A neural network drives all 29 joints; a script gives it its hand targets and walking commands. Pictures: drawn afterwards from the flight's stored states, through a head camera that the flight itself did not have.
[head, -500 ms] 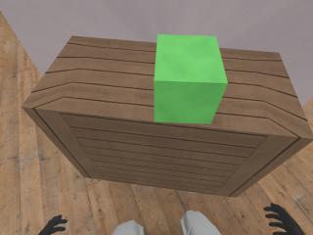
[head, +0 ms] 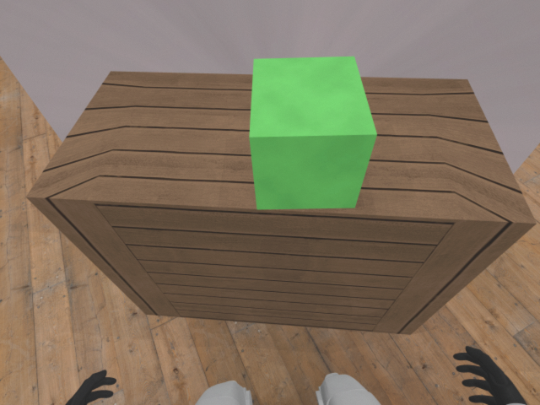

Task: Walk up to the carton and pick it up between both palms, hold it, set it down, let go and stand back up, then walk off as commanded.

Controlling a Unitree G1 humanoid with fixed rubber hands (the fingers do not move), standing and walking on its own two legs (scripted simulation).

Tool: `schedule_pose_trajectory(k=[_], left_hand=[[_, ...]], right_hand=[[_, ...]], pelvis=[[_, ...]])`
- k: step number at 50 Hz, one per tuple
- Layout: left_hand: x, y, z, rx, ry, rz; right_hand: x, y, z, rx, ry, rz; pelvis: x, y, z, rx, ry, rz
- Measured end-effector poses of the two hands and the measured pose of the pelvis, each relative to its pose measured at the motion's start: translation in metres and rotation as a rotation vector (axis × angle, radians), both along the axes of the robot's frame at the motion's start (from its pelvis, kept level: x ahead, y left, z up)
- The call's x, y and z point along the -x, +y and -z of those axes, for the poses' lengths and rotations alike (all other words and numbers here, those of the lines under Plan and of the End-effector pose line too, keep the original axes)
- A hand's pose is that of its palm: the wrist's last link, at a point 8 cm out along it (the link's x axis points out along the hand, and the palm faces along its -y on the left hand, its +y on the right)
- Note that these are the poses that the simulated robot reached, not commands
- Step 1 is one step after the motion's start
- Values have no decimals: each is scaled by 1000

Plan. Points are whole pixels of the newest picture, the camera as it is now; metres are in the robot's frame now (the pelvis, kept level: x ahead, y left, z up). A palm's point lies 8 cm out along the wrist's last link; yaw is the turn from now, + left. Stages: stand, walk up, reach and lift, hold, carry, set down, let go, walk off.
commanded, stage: walk up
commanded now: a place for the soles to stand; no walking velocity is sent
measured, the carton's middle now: (304, 134) +0.54 -0.06 +0.06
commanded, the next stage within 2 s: none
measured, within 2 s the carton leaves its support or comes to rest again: neither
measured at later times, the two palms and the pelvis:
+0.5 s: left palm (82, 401) +0.15 +0.29 -0.07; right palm (511, 394) +0.13 -0.32 -0.08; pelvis +0.02 -0.01 +0.00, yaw -2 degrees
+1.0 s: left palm (87, 385) +0.17 +0.29 -0.07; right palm (514, 393) +0.13 -0.32 -0.07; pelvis +0.03 -0.01 +0.00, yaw -4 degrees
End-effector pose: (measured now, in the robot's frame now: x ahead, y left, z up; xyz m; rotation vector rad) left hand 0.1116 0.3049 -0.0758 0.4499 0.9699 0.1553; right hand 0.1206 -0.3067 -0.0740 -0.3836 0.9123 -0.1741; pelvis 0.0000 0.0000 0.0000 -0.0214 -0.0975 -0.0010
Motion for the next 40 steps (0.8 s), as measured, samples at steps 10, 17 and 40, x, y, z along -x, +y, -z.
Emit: schedule_pose_trajectory(k=[10, 17, 40], left_hand=[[-8, 1, 3, 24, 20, 11], [-18, -17, -1, -7, -2, 17], [-45, -2, 1, 17, 4, 56]], right_hand=[[0, 0, -15, 28, 7, 16], [-7, -17, 1, -4, -11, 20], [-12, -3, -14, 23, -11, 56]], pelvis=[[-5, 5, -7, 17, 17, 13], [-12, -15, 1, -15, 1, 17], [-26, 6, -6, 12, 22, 53]])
